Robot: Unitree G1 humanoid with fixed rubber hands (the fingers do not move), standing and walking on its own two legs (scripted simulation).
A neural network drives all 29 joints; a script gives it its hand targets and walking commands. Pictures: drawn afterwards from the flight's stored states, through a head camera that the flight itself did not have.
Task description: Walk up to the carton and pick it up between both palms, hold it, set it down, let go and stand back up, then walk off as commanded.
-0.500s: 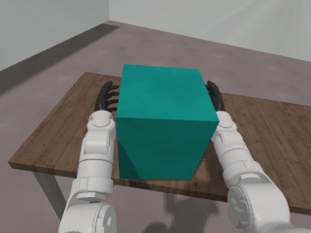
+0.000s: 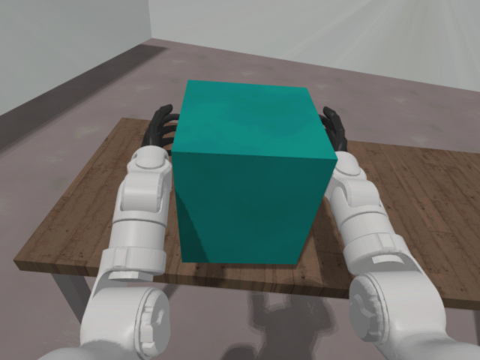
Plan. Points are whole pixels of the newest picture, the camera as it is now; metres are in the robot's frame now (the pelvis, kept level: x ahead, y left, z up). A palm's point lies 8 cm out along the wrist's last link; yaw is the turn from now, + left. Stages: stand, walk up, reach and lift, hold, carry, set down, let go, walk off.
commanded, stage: reach and lift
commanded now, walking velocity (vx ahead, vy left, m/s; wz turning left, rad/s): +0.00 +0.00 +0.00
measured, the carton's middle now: (244, 175) +0.38 +0.00 +0.16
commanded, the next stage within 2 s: hold in 1.12 s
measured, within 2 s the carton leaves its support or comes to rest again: neither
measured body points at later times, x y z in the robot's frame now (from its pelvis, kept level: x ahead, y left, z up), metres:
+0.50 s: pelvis +0.01 +0.02 +0.00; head -0.07 +0.05 +0.44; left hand +0.41 +0.15 +0.24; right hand +0.40 -0.15 +0.26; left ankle +0.05 +0.13 -0.75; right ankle +0.01 -0.11 -0.75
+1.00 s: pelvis +0.03 +0.01 +0.00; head -0.06 +0.02 +0.44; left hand +0.41 +0.16 +0.25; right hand +0.41 -0.14 +0.27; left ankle +0.05 +0.13 -0.75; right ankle +0.01 -0.11 -0.75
